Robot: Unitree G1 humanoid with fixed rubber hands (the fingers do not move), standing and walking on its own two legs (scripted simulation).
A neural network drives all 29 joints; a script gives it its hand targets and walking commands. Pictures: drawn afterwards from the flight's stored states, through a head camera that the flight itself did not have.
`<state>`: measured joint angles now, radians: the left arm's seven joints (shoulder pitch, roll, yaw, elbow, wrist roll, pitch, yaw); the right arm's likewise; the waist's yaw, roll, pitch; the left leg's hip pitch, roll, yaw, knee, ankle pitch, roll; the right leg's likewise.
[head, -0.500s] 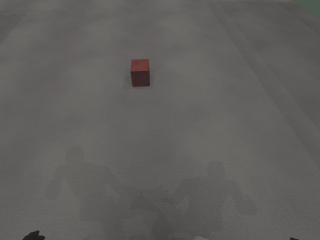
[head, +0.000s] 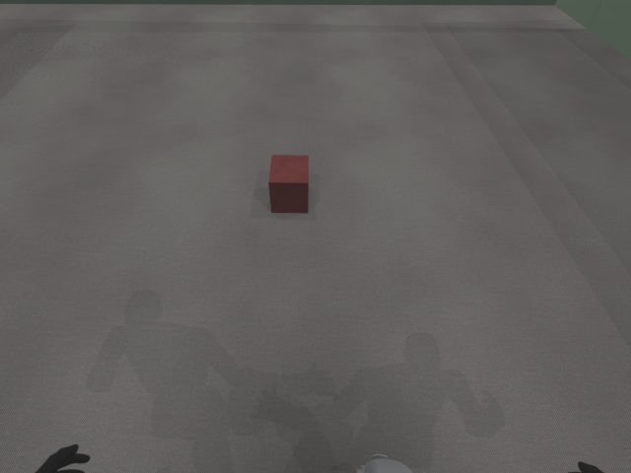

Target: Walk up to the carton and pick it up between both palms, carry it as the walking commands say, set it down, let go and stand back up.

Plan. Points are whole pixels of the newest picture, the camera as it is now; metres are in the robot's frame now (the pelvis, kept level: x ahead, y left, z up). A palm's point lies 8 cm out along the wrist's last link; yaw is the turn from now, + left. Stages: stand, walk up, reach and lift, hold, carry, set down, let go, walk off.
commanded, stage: walk up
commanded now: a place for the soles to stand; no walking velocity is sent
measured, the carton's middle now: (290, 184) +1.38 +0.07 -0.65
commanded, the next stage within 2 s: none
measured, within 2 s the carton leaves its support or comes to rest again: neither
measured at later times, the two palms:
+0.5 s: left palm (61, 332) +0.35 +0.39 -0.07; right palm (522, 365) +0.27 -0.30 -0.05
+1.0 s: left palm (85, 230) +0.56 +0.42 -0.06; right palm (460, 257) +0.48 -0.27 -0.05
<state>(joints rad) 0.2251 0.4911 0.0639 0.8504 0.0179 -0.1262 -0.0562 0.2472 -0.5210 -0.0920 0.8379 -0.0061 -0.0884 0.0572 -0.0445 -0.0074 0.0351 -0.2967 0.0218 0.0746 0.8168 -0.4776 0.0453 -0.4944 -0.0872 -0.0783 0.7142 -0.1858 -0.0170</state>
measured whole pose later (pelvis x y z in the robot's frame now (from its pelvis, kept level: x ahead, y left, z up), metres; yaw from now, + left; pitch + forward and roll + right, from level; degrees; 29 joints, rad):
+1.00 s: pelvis +0.44 +0.09 +0.01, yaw -1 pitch -1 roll +1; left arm 0.20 0.49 0.08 0.86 0.02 -0.08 -0.06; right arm 0.33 -0.50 -0.10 0.83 -0.02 -0.12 0.02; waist -0.04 -0.02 0.03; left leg -0.24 0.01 0.09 0.67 -0.41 0.03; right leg -0.56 -0.09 -0.04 0.90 -0.35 -0.02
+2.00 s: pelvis +0.82 +0.12 +0.00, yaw -3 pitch -2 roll +1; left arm 0.26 0.50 0.07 0.85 0.02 -0.05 -0.03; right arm 0.29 -0.48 -0.09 0.82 -0.02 -0.11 0.00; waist 0.00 -0.05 0.07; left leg -0.38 0.03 0.10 0.81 -0.39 0.02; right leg -0.54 -0.06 0.02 1.12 -0.47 -0.03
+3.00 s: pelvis +0.88 +0.09 +0.01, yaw -1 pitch -1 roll +1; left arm 0.05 0.42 0.04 1.03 0.01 0.01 -0.02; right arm 0.14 -0.43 -0.04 1.04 -0.02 -0.03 -0.01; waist 0.00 -0.01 0.07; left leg -0.32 0.02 0.00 0.67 -0.33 -0.02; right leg -0.43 -0.08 -0.06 0.65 -0.20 0.00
